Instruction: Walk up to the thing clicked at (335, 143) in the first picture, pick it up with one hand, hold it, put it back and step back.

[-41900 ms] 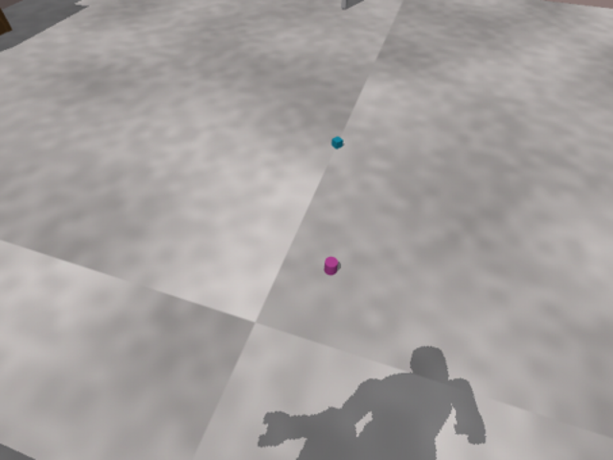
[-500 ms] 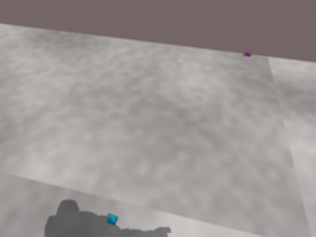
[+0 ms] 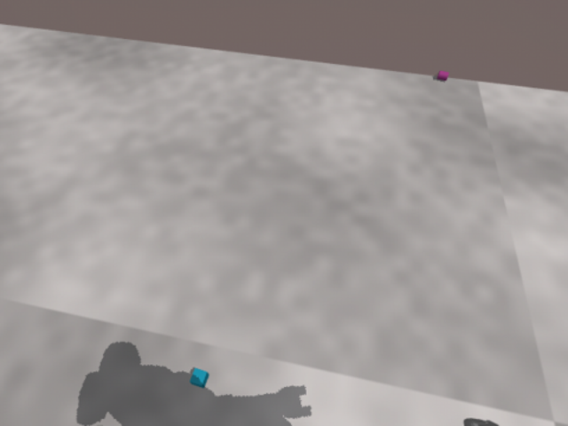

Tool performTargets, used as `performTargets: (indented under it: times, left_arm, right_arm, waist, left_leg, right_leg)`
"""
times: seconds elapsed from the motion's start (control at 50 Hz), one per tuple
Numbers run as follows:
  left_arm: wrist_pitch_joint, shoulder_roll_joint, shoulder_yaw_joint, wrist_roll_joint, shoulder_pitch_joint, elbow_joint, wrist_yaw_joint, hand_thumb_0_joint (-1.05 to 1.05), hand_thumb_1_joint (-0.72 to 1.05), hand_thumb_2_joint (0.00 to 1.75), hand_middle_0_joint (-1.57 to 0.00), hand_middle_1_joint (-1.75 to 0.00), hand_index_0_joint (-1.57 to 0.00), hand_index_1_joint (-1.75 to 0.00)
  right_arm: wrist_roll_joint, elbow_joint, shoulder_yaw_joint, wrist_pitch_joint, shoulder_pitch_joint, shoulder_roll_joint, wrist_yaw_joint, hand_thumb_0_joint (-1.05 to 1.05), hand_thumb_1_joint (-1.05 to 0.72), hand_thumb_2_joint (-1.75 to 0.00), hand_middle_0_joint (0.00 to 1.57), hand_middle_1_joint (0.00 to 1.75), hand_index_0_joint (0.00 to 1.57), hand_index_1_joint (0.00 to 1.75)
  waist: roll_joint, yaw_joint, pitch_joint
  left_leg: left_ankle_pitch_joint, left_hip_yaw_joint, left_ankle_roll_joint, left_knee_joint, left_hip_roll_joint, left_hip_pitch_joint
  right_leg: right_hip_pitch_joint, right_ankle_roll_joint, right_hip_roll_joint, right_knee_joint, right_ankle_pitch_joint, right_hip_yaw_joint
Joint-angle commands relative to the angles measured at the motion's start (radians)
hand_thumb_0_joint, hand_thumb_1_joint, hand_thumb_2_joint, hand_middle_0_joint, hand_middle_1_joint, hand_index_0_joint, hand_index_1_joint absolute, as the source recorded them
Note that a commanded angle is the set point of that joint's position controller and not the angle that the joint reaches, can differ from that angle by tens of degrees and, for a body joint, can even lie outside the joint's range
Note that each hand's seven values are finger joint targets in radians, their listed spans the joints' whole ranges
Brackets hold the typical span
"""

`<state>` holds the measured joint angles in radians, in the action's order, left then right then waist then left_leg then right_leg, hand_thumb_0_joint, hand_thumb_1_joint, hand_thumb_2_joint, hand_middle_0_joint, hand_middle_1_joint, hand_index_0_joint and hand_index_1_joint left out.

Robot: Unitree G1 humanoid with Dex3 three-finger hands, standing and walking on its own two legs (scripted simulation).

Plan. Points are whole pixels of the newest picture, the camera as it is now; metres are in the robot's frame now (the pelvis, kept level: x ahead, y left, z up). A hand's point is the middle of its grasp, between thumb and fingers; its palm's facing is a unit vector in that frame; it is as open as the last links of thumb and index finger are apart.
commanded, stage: step back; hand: left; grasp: from above
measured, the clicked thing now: (199, 378) +0.34 +0.27 -0.76
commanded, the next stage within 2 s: none
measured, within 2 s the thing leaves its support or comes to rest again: neither
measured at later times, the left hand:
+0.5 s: hand out of the picture +0.04 +0.29 -0.18, palm faces -0.06 -0.93 -0.36, open 7.3 cm
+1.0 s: hand out of the picture -0.09 +0.25 -0.14, palm faces -0.06 -0.91 -0.41, open 7.3 cm
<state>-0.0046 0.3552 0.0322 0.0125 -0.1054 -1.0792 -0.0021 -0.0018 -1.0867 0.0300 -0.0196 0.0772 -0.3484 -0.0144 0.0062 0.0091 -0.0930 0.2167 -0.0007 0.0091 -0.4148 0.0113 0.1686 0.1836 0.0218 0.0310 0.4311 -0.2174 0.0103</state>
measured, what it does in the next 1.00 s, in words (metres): walks backwards: left foot, then right foot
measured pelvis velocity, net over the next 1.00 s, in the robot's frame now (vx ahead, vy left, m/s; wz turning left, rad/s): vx -0.22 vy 0.00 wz -0.07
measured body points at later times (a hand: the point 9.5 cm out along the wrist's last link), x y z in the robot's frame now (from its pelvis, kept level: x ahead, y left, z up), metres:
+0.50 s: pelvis -0.10 +0.03 -0.01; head -0.03 +0.06 +0.43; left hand +0.04 +0.34 -0.15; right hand -0.06 -0.29 -0.13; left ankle -0.10 +0.13 -0.74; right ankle -0.09 -0.12 -0.67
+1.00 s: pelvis -0.22 +0.00 -0.01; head -0.17 -0.02 +0.43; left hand -0.09 +0.30 -0.11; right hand -0.14 -0.32 -0.14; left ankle -0.25 +0.14 -0.67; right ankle -0.20 -0.10 -0.74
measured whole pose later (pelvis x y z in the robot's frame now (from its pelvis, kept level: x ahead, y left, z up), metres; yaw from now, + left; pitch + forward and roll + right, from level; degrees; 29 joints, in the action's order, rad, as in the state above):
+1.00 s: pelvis -0.22 +0.00 -0.01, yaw -4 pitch -2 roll +1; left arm -0.03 0.34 0.06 -0.03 -0.15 -0.79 -0.01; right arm 0.00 -0.87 0.04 -0.05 0.15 -0.41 0.03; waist -0.02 -0.01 -0.16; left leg 0.52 -0.13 0.02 -1.09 -0.12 0.41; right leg 0.31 -0.04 -0.02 0.59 -0.26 0.04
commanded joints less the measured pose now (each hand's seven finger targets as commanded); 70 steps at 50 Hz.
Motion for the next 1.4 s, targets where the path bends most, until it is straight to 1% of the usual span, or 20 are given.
performTargets:
  times: [0.0,0.08,0.16,0.3,0.34,0.38,0.44,0.54,0.64,0.72,0.74,0.76,0.78,0.86,1.0,1.1,1.12,1.16,1.24,1.38]
  left_arm:
    - [0.001,0.221,0.047,-0.006,0.012,0.125,-0.022,0.0,0.9,0.9,-0.2,-0.3,-0.2,-0.3]
    - [-0.006,0.261,0.056,-0.017,-0.018,0.166,-0.02,0.0,0.9,0.9,-0.2,-0.3,-0.2,-0.3]
    - [0.001,0.363,0.089,-0.051,0.058,0.244,-0.027,0.0,0.9,0.9,-0.2,-0.3,-0.2,-0.3]
    - [-0.037,0.278,0.069,-0.037,0.082,0.296,-0.027,0.0,0.9,0.9,-0.2,-0.3,-0.2,-0.3]
    - [-0.043,0.191,0.055,-0.027,0.024,0.307,-0.034,0.0,0.9,0.9,-0.2,-0.3,-0.2,-0.3]
    - [-0.043,0.239,0.075,-0.042,0.114,0.3,-0.055,0.0,0.9,0.9,-0.2,-0.3,-0.2,-0.3]
    - [-0.04,0.23,0.077,-0.02,-0.022,0.272,-0.043,0.0,0.9,0.9,-0.2,-0.3,-0.2,-0.3]
    - [-0.028,0.215,0.09,-0.034,0.011,0.319,-0.028,0.0,0.9,0.9,-0.2,-0.3,-0.2,-0.3]
    - [-0.023,0.193,0.092,-0.032,-0.032,0.329,-0.018,0.0,0.9,0.9,-0.2,-0.3,-0.2,-0.3]
    - [-0.013,0.182,0.101,-0.044,-0.163,0.263,-0.015,0.0,0.9,0.9,-0.2,-0.3,-0.2,-0.3]
    - [-0.004,0.232,0.111,-0.055,-0.161,0.275,-0.019,0.0,0.9,0.9,-0.2,-0.3,-0.2,-0.3]
    - [-0.003,0.33,0.134,-0.048,-0.12,0.294,-0.014,0.0,0.9,0.9,-0.2,-0.3,-0.2,-0.3]
    - [0.0,0.382,0.138,-0.054,-0.076,0.324,-0.015,0.0,0.9,0.9,-0.2,-0.3,-0.2,-0.3]
    - [-0.003,0.242,0.111,-0.039,0.029,0.368,-0.026,0.0,0.9,0.9,-0.2,-0.3,-0.2,-0.3]
    - [-0.015,0.237,0.106,-0.046,-0.095,0.386,-0.034,0.0,0.9,0.9,-0.2,-0.3,-0.2,-0.3]
    - [-0.033,0.259,0.094,-0.039,-0.006,0.417,-0.022,0.0,0.9,0.9,-0.2,-0.3,-0.2,-0.3]
    - [-0.038,0.23,0.085,-0.037,-0.031,0.416,-0.019,0.0,0.9,0.9,-0.2,-0.3,-0.2,-0.3]
    - [-0.033,0.235,0.108,-0.038,0.037,0.423,-0.033,0.0,0.9,0.9,-0.2,-0.3,-0.2,-0.3]
    - [-0.042,0.219,0.114,-0.022,-0.093,0.344,-0.029,0.0,0.9,0.9,-0.2,-0.3,-0.2,-0.3]
    - [-0.034,0.203,0.101,-0.037,-0.079,0.342,-0.013,0.0,0.9,0.9,-0.2,-0.3,-0.2,-0.3]
  right_arm:
    - [-0.009,0.109,0.071,0.0,-0.013,-0.268,0.018,0.0,-0.9,-0.9,0.2,0.3,0.2,0.3]
    - [-0.008,0.169,0.078,-0.019,-0.033,-0.256,0.016,0.0,-0.9,-0.9,0.2,0.3,0.2,0.3]
    - [0.003,0.192,0.078,-0.042,0.053,-0.22,0.004,0.0,-0.9,-0.9,0.2,0.3,0.2,0.3]
    - [0.034,0.171,0.09,-0.007,0.192,-0.218,0.011,0.0,-0.9,-0.9,0.2,0.3,0.2,0.3]
    - [0.062,0.219,0.115,0.008,0.102,-0.363,0.017,0.0,-0.9,-0.9,0.2,0.3,0.2,0.3]
    - [0.037,0.224,0.12,0.018,0.11,-0.387,0.025,0.0,-0.9,-0.9,0.2,0.3,0.2,0.3]
    - [0.039,0.258,0.09,0.023,-0.001,-0.29,0.046,0.0,-0.9,-0.9,0.2,0.3,0.2,0.3]
    - [0.025,0.262,0.094,0.024,0.118,-0.268,0.056,0.0,-0.9,-0.9,0.2,0.3,0.2,0.3]
    - [0.025,0.286,0.094,0.018,0.135,-0.284,0.054,0.0,-0.9,-0.9,0.2,0.3,0.2,0.3]
    - [0.012,0.309,0.084,-0.003,0.049,-0.284,0.043,0.0,-0.9,-0.9,0.2,0.3,0.2,0.3]
    - [0.003,0.312,0.071,-0.004,0.051,-0.247,0.041,0.0,-0.9,-0.9,0.2,0.3,0.2,0.3]
    - [-0.007,0.33,0.06,-0.005,0.03,-0.2,0.04,0.0,-0.9,-0.9,0.2,0.3,0.2,0.3]
    - [0.0,0.321,0.073,-0.016,0.004,-0.216,0.057,0.0,-0.9,-0.9,0.2,0.3,0.2,0.3]
    - [-0.012,0.263,0.061,-0.009,0.128,-0.23,0.06,0.0,-0.9,-0.9,0.2,0.3,0.2,0.3]
    - [0.006,0.296,0.053,0.001,0.098,-0.217,0.056,0.0,-0.9,-0.9,0.2,0.3,0.2,0.3]
    - [0.021,0.258,0.077,0.007,0.225,-0.215,0.034,0.0,-0.9,-0.9,0.2,0.3,0.2,0.3]
    - [0.037,0.267,0.089,0.01,0.21,-0.252,0.032,0.0,-0.9,-0.9,0.2,0.3,0.2,0.3]
    - [0.041,0.31,0.121,0.012,0.135,-0.405,0.024,0.0,-0.9,-0.9,0.2,0.3,0.2,0.3]
    - [0.04,0.328,0.084,0.025,0.006,-0.281,0.045,0.0,-0.9,-0.9,0.2,0.3,0.2,0.3]
    - [0.034,0.326,0.098,0.017,0.104,-0.275,0.045,0.0,-0.9,-0.9,0.2,0.3,0.2,0.3]
  waist:
    - [-0.069,0.012,0.17]
    - [-0.003,-0.004,0.177]
    - [0.225,0.002,0.137]
    - [0.11,0.031,0.136]
    - [-0.195,-0.021,0.092]
    - [-0.17,0.056,0.083]
    - [-0.162,-0.047,0.077]
    - [-0.115,0.026,0.116]
    - [-0.161,0.032,0.169]
    - [-0.14,-0.041,0.183]
    - [-0.038,-0.037,0.186]
    - [0.21,-0.04,0.132]
    - [0.274,-0.069,0.084]
    - [0.129,0.009,0.08]
    - [0.157,-0.072,0.129]
    - [0.128,0.013,0.167]
    - [0.033,0.008,0.142]
    - [-0.243,0.057,0.099]
    - [-0.113,-0.056,0.055]
    - [-0.17,0.028,0.106]
  left_leg:
    - [-0.391,-0.116,-0.128,-0.046,0.148,-0.002]
    - [-0.177,-0.076,-0.12,-0.22,0.064,0.079]
    - [0.376,-0.109,-0.046,-0.714,-0.079,0.144]
    - [0.018,-0.02,-0.028,-0.035,-0.031,0.043]
    - [-0.419,-0.437,-0.134,0.047,0.281,-0.045]
    - [-0.483,-0.484,-0.232,0.063,0.361,0.08]
    - [-0.503,-0.231,-0.185,-0.03,0.214,-0.018]
    - [-0.582,-0.249,-0.26,-0.081,0.26,-0.195]
    - [-0.558,-0.226,-0.238,-0.123,0.248,-0.2]
    - [-0.354,-0.176,-0.159,-0.2,0.209,0.024]
    - [-0.183,-0.149,-0.102,-0.261,0.148,0.15]
    - [0.146,-0.063,-0.027,-0.437,-0.061,0.309]
    - [0.446,-0.112,-0.01,-0.691,-0.103,0.272]
    - [0.303,-0.165,0.001,-0.803,-0.141,0.303]
    - [0.328,-0.079,0.023,-0.494,-0.084,0.293]
    - [0.037,-0.016,-0.041,-0.056,-0.037,0.013]
    - [0.036,-0.17,-0.085,0.009,0.064,-0.017]
    - [-0.143,-0.564,-0.323,0.127,0.424,0.144]
    - [-0.345,-0.258,-0.229,0.024,0.25,0.129]
    - [-0.254,-0.227,-0.26,-0.004,0.243,-0.079]
  right_leg:
    - [0.004,-0.081,0.035,0.149,0.3,0.036]
    - [0.056,-0.156,0.105,0.135,0.295,0.141]
    - [0.196,-0.346,0.368,-0.069,0.305,0.407]
    - [0.11,-0.148,0.144,0.22,0.204,0.178]
    - [0.382,-0.046,-0.146,0.502,-0.385,0.098]
    - [0.327,-0.042,-0.153,0.739,-0.421,0.246]
    - [0.384,-0.042,-0.153,0.808,-0.261,0.22]
    - [0.384,0.005,-0.125,0.681,-0.301,0.166]
    - [0.261,-0.009,-0.074,0.401,-0.292,0.078]
    - [-0.027,-0.05,-0.062,-0.008,0.007,0.018]
    - [-0.102,-0.076,0.023,-0.027,0.126,0.168]
    - [-0.062,-0.2,0.206,-0.061,0.242,0.428]
    - [0.119,-0.344,0.364,-0.094,0.331,0.573]
    - [0.03,-0.226,0.172,0.02,0.504,0.243]
    - [-0.147,-0.258,0.209,0.061,0.529,0.26]
    - [0.033,-0.157,0.161,0.111,0.216,0.218]
    - [0.157,-0.103,0.094,0.195,0.054,0.188]
    - [0.271,-0.023,-0.118,0.622,-0.451,0.101]
    - [0.303,-0.033,-0.155,0.895,-0.283,0.203]
    - [0.285,0.027,-0.1,0.584,-0.309,0.115]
